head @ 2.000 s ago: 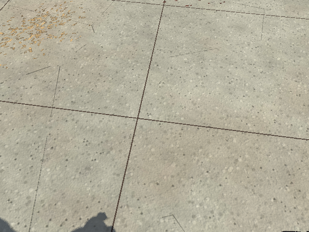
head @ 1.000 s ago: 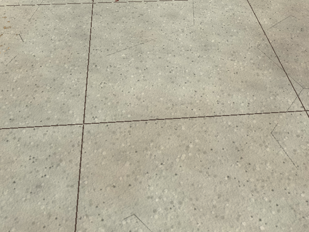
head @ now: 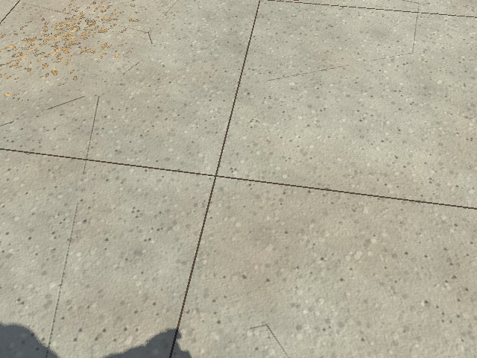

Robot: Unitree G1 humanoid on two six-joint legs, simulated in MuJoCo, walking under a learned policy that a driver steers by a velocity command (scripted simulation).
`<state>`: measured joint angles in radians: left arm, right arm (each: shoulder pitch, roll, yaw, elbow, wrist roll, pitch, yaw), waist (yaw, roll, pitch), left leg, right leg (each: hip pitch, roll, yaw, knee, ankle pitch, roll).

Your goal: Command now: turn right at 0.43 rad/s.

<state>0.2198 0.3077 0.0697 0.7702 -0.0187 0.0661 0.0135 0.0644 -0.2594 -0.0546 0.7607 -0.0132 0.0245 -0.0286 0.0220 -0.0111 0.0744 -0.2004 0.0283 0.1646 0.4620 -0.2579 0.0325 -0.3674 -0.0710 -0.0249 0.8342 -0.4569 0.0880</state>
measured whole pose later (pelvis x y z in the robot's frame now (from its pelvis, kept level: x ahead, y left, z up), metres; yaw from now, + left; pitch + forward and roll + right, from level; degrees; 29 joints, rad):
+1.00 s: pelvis +0.22 -0.08 +0.00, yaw -15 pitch +2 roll +0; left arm 0.04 0.27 0.03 0.61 -0.02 -0.10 -0.03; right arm 0.47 -0.27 -0.05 0.86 0.03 -0.05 -0.01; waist -0.12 -0.03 0.04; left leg 0.01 -0.02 -0.14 0.30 -0.34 0.01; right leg -0.52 -0.01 0.06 0.52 -0.06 0.04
